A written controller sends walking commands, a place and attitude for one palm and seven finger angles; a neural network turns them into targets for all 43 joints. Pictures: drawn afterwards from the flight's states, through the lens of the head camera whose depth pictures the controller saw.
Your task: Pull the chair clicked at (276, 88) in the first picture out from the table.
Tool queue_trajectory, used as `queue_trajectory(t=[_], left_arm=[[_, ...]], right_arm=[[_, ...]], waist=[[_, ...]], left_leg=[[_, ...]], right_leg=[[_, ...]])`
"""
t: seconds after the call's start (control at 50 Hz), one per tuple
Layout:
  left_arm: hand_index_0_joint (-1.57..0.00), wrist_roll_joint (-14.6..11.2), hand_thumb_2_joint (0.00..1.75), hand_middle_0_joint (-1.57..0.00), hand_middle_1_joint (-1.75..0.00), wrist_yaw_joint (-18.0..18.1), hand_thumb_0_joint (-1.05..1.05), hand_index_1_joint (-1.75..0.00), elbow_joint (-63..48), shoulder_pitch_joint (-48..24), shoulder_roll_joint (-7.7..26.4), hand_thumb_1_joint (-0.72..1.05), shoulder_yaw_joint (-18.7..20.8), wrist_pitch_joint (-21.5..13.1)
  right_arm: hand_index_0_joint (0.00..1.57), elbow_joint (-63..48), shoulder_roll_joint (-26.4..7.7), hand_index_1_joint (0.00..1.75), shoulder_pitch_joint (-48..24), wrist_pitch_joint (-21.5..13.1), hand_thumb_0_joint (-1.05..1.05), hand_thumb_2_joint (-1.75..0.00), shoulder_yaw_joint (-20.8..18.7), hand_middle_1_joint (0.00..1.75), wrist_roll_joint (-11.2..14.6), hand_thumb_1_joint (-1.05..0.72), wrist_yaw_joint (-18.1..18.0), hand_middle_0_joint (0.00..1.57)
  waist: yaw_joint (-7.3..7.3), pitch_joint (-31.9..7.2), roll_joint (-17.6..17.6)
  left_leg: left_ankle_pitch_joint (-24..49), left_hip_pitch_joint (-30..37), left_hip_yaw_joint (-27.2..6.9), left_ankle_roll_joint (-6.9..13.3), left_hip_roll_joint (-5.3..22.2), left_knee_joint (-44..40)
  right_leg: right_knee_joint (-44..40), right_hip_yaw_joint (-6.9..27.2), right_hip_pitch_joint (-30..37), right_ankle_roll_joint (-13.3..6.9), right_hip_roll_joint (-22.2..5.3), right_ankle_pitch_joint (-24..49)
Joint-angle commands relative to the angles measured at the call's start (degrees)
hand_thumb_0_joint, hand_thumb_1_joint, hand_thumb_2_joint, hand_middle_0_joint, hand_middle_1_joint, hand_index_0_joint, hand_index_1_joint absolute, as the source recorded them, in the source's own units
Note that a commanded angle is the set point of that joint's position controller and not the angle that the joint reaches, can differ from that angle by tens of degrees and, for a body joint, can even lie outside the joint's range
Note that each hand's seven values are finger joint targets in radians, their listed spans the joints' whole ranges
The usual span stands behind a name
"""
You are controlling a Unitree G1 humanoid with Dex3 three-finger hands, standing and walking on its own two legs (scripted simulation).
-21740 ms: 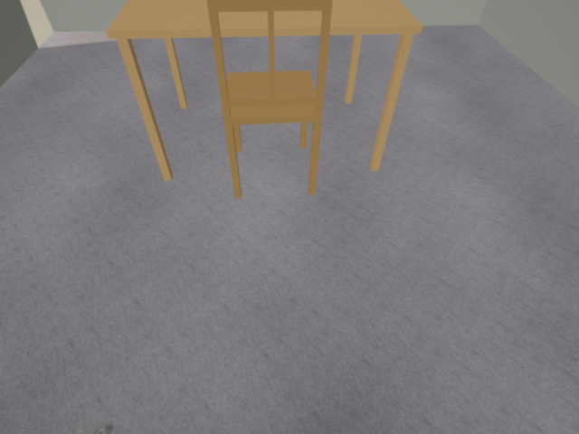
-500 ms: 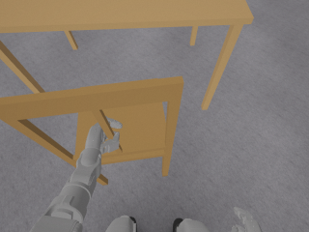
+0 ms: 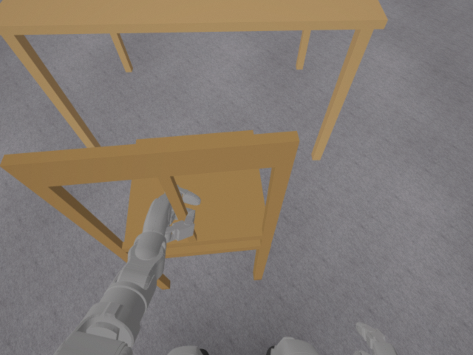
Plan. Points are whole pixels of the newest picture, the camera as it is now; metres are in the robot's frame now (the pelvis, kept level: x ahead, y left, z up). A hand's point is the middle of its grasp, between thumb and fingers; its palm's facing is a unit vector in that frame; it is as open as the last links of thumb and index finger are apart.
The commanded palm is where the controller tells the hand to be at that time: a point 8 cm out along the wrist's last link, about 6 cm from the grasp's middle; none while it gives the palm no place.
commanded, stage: step backward, pulling the chair out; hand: left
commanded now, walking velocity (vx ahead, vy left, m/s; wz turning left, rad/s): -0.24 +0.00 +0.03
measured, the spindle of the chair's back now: (181, 212) +0.37 +0.13 -0.08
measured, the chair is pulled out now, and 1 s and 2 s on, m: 0.45 0.57 0.57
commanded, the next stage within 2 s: stop walking, hand still on the chair in 0.12 s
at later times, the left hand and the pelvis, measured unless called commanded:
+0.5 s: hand (190, 274) +0.24 +0.10 -0.05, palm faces -0.09 -0.99 -0.14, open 5.0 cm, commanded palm +0.23 +0.15 -0.04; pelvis -0.09 +0.01 +0.00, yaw +2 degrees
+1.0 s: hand (185, 286) +0.23 +0.10 -0.06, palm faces -0.11 -0.98 -0.16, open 5.1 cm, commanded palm +0.21 +0.15 -0.04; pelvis -0.07 +0.01 +0.00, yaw +2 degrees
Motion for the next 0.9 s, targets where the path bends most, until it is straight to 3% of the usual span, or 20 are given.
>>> queue_trajectory(t=[0.0,0.02,0.04,0.06,0.08,0.1,0.14,0.2,0.22,0.32,0.34,0.38,0.42,0.44,0.48,0.52,0.58,0.64,0.74,0.88], left_arm=[[-0.5,1.8,0.9,-0.5,-1.45,0.0,0.0,-1.45,-8.3,-18.1,4.9,0.9,1.7,-5.4],[-0.5,2.2,0.9,-0.5,-1.45,0.1,0.0,-1.45,-7.2,-17.2,6.2,0.9,2.6,-5.6],[-0.5,2.4,0.9,-0.5,-1.45,0.2,0.0,-1.45,-6.0,-17.2,8.2,0.9,3.3,-5.7],[-0.5,1.0,0.9,-0.5,-1.45,0.7,0.0,-1.45,-3.8,-17.3,11.5,0.9,6.2,-5.3],[-0.5,0.7,0.9,-0.5,-1.45,0.6,0.0,-1.45,-2.2,-16.5,11.3,0.9,6.4,-5.0],[-0.5,0.9,0.9,-0.5,-1.45,0.5,0.0,-1.45,-1.4,-16.2,10.4,0.9,6.3,-4.7],[-0.5,1.1,0.9,-0.5,-1.45,1.0,0.0,-1.45,-1.6,-15.9,10.4,0.9,6.4,-3.8],[-0.5,0.5,0.9,-0.5,-1.45,1.4,0.0,-1.45,-1.5,-14.1,9.2,0.9,6.5,-3.0],[-0.5,0.2,0.9,-0.5,-1.45,1.6,0.0,-1.45,-13.0,-20.3,10.5,0.9,6.4,-3.6],[-0.5,-0.6,0.9,-0.5,-1.45,1.7,0.0,-1.45,-17.3,-17.1,6.4,0.9,3.7,-0.4],[-0.5,-0.9,0.9,-0.5,-1.45,1.4,0.0,-1.45,-17.5,-16.5,5.9,0.9,3.2,0.0],[-0.5,-0.9,0.9,-0.5,-1.45,0.3,0.0,-1.45,-18.1,-17.6,2.4,0.9,0.7,0.6],[-0.5,-0.3,0.9,-0.5,-1.45,-0.4,0.0,-1.45,-16.7,-18.6,-1.5,0.9,-2.7,0.7],[-0.5,-0.2,0.9,-0.5,-1.45,-0.4,0.0,-1.45,-18.5,-18.6,0.2,0.9,-1.4,0.4],[-0.5,-0.1,0.9,-0.5,-1.45,-0.6,0.0,-1.45,-16.4,-16.5,-0.3,0.9,-1.8,0.6],[-0.5,0.2,0.9,-0.5,-1.45,-0.7,0.0,-1.45,-15.8,-16.3,-0.9,0.9,-2.9,0.1],[-0.5,0.7,0.9,-0.5,-1.45,-0.3,0.0,-1.45,-12.1,-11.4,0.2,0.9,-2.5,-0.1],[-0.5,0.7,0.9,-0.5,-1.45,0.3,0.0,-1.45,-12.3,-8.1,2.3,0.9,-0.8,-1.0],[-0.5,0.9,0.9,-0.5,-1.45,0.2,0.0,-1.45,-14.7,-3.7,2.1,0.9,-1.3,-2.2],[-0.5,0.9,0.9,-0.5,-1.45,0.2,0.0,-1.45,-18.1,-3.4,0.5,0.9,-2.8,-2.1]], right_arm=[[0.2,-2.7,-9.1,0.3,2.2,-2.0,0.0,-0.9,-2.8,0.3,-0.1,-0.9,-0.1,0.2],[0.2,-2.7,-8.8,0.3,2.1,-1.7,0.0,-0.9,-2.5,0.3,0.4,-0.9,-0.2,0.2],[0.2,-2.9,-8.6,0.3,2.2,-1.6,0.0,-0.9,-2.6,0.3,0.9,-0.9,-0.8,0.2],[0.2,-2.8,-8.6,0.3,2.9,-1.5,0.0,-0.9,-3.6,0.3,2.0,-0.9,-1.6,0.2],[0.2,-3.6,-9.2,0.3,0.5,-2.0,0.0,-0.9,-3.7,0.3,2.2,-0.9,-1.9,0.2],[0.2,-3.6,-8.3,0.3,-0.6,-2.5,0.0,-0.9,-2.9,0.3,1.8,-0.9,-1.9,0.2],[0.2,-2.4,-8.1,0.3,-1.1,-2.7,0.0,-0.9,-1.6,0.3,1.3,-0.9,-1.9,0.2],[0.2,-3.4,-7.8,0.3,-0.5,-2.5,0.0,-0.9,-1.1,0.3,1.7,-0.9,-2.1,0.2],[0.2,-5.2,-7.5,0.3,-1.0,-2.7,0.0,-0.9,-0.9,0.3,1.8,-0.9,-2.3,0.2],[0.2,-6.3,-7.8,0.3,0.7,-2.2,0.0,-0.9,-1.1,0.3,1.2,-0.9,-3.5,0.2],[0.2,-6.4,-8.4,0.3,0.7,-1.9,0.0,-0.9,-1.8,0.3,1.1,-0.9,-3.8,0.2],[0.2,-7.1,-10.1,0.3,1.4,-1.7,0.0,-0.9,-2.7,0.3,1.0,-0.9,-3.4,0.2],[0.2,-7.9,-7.9,0.3,-1.8,-1.6,0.0,-0.9,-1.0,0.3,1.2,-0.9,-2.4,0.2],[0.2,-7.4,-8.1,0.3,-0.5,-1.5,0.0,-0.9,-1.5,0.3,1.4,-0.9,-2.2,0.2],[0.2,-6.8,-9.2,0.3,0.9,-1.5,0.0,-0.9,-1.9,0.3,1.4,-0.9,-1.6,0.2],[0.2,-6.4,-9.0,0.3,1.0,-2.1,0.0,-0.9,-2.0,0.3,1.4,-0.9,-1.4,0.2],[0.2,-4.9,-8.0,0.3,1.5,-2.8,0.0,-0.9,-1.6,0.3,1.1,-0.9,-1.7,0.2],[0.2,-3.5,-8.1,0.3,2.3,-3.3,0.0,-0.9,-1.7,0.3,0.8,-0.9,-2.1,0.2],[0.2,-3.4,-7.8,0.3,1.1,-3.5,0.0,-0.9,-2.0,0.3,0.6,-0.9,-2.6,0.2],[0.2,-5.2,-7.3,0.3,-0.5,-2.2,0.0,-0.9,-1.7,0.3,0.7,-0.9,-2.8,0.2]], waist=[[-1.0,-23.7,11.4],[-0.66,-25.2,7.7],[-1.18,-26.1,1.4],[-1.19,-28.2,-14.7],[0.67,-27.8,-16.4],[1.25,-26.7,-12.5],[0.59,-26.9,-5.0],[1.02,-28.0,-9.6],[0.82,-29.4,-10.8],[-0.05,-28.8,-9.8],[0.0,-27.2,-7.5],[0.98,-25.9,3.2],[0.59,-20.4,14.6],[0.63,-20.1,12.4],[0.38,-21.0,4.1],[-0.29,-19.8,-0.2],[0.07,-14.4,-1.5],[-0.14,-13.6,-6.7],[-0.44,-19.6,-6.7],[-0.3,-21.0,-4.1]], left_leg=[[47.7,19.5,-10.1,6.5,12.6,4.3],[42.0,14.6,-7.7,4.9,10.1,7.4],[29.0,6.8,-3.9,2.3,6.7,9.8],[-0.1,-1.5,-1.6,-0.4,1.1,15.1],[-14.6,-6.6,-4.9,-0.3,-2.0,22.2],[-16.5,-8.9,-7.8,0.0,-2.1,26.7],[-15.1,-9.7,-8.3,-0.3,-2.4,26.2],[-14.4,-9.0,-6.2,-0.7,-3.7,23.9],[-13.8,-6.8,-5.6,-0.2,-4.1,22.0],[0.0,4.5,-0.8,1.3,-3.3,-5.9],[4.4,9.1,-0.8,2.0,-1.9,-9.9],[7.8,11.7,-6.2,5.7,5.6,-11.5],[5.8,3.3,-11.8,9.6,9.2,-12.1],[8.1,4.4,-11.3,10.1,9.3,-10.4],[9.8,6.6,-7.1,8.0,6.9,-5.3],[6.0,6.0,-4.2,5.7,4.0,-3.8],[-6.0,2.2,-1.8,4.1,0.9,-6.8],[2.5,4.0,-1.8,3.5,0.6,-6.2],[16.6,7.1,-2.1,2.6,1.5,-3.6],[17.9,8.2,-2.1,2.2,2.0,-4.4]], right_leg=[[-14.7,2.1,3.9,-0.6,-2.0,9.4],[-17.3,2.7,10.7,-0.9,-3.5,24.3],[-14.6,5.0,17.1,-2.1,-8.1,40.1],[-12.3,12.3,22.1,-5.3,-14.6,52.2],[-11.9,14.3,20.9,-6.7,-19.3,57.4],[-11.4,14.2,19.6,-7.7,-21.4,54.7],[-10.0,12.0,20.6,-9.4,-21.4,53.7],[-10.0,11.3,22.5,-8.4,-20.6,53.4],[-10.2,10.7,23.3,-8.2,-20.5,50.8],[-10.9,8.4,20.1,-4.8,-15.8,23.4],[-9.6,6.5,16.6,-2.8,-12.1,16.0],[-4.1,1.8,10.7,0.3,-5.2,3.9],[2.2,-1.6,9.1,0.8,-2.2,-3.1],[0.8,-1.7,9.8,0.7,-1.8,-1.5],[-6.0,-1.9,12.5,0.7,-1.3,3.0],[-11.0,0.6,13.8,-0.2,-2.4,4.8],[-12.9,5.4,9.0,-1.4,-4.3,-4.3],[-13.2,6.7,8.9,-1.9,-5.6,4.8],[-8.5,6.0,15.8,-2.5,-7.5,30.5],[-7.5,4.6,15.7,-2.0,-7.2,31.3]])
